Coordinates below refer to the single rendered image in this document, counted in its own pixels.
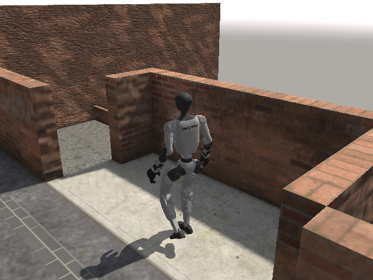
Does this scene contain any robot left hand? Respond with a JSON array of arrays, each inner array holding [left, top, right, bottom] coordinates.
[[147, 168, 160, 183]]

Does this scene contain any robot left forearm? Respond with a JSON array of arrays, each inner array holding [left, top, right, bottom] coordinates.
[[152, 147, 168, 173]]

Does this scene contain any robot left upper arm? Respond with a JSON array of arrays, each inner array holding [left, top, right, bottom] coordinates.
[[164, 120, 177, 155]]

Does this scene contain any robot right hand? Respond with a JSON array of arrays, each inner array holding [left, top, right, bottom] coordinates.
[[198, 155, 209, 167]]

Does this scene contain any robot right upper arm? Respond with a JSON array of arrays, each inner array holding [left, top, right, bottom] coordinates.
[[195, 115, 212, 145]]

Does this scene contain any humanoid robot torso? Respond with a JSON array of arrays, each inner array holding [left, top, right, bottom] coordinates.
[[173, 113, 199, 176]]

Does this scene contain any robot right forearm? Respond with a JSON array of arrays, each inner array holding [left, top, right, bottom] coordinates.
[[202, 142, 213, 159]]

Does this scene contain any right robot shin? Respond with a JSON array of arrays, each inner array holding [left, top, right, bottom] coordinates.
[[181, 189, 193, 227]]

